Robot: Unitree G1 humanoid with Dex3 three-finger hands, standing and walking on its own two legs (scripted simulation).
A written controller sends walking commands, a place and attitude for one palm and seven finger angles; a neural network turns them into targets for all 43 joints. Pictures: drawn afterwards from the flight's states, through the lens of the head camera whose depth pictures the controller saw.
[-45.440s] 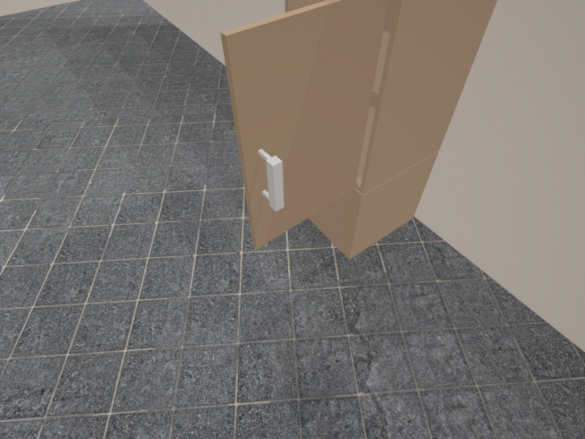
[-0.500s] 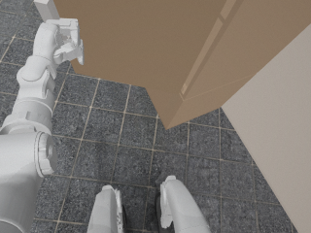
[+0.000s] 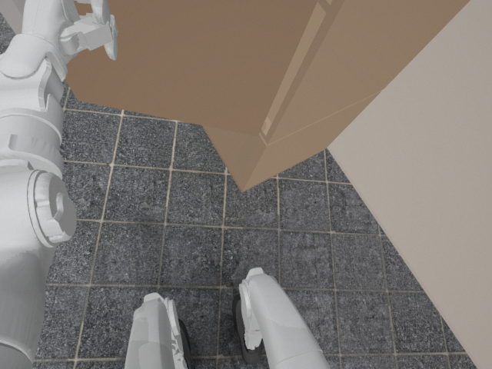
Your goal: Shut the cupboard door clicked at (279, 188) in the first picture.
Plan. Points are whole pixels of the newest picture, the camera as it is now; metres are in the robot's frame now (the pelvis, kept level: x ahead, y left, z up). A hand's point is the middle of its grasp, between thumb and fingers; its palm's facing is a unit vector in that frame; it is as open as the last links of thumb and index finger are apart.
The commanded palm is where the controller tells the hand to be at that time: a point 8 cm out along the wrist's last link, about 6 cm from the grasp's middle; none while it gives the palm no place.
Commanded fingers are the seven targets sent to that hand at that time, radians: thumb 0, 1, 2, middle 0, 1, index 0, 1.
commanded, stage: push the door shut along its arc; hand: left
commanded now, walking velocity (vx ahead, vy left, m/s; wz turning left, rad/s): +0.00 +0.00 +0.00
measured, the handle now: (28, 4) +0.63 +0.19 +0.08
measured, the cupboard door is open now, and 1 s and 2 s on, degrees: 52 48 48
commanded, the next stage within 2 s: pull the fist back off the door in 0.18 s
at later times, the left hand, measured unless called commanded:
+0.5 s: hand (110, 21) +0.61 +0.09 +0.07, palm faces +0.08 -1.00 -0.03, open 3.0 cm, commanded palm +0.58 +0.11 +0.08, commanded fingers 0.00 0.90 0.90 -1.30 -1.50 -1.30 -1.50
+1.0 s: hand (122, 65) +0.54 +0.08 +0.07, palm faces +0.04 -1.00 -0.01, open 3.1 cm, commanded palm +0.50 +0.12 +0.08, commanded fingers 0.00 0.90 0.90 -1.30 -1.50 -1.30 -1.50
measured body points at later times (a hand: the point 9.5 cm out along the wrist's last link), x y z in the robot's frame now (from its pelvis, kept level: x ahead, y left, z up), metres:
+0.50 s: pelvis -0.01 -0.01 -0.01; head +0.20 +0.02 +0.39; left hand +0.60 +0.15 +0.08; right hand -0.04 -0.26 -0.10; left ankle +0.03 +0.09 -0.58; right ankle +0.06 -0.12 -0.58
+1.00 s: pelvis +0.01 -0.01 +0.03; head +0.18 +0.00 +0.45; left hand +0.53 +0.14 +0.08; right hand +0.01 -0.27 -0.08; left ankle +0.03 +0.09 -0.58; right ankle +0.06 -0.12 -0.58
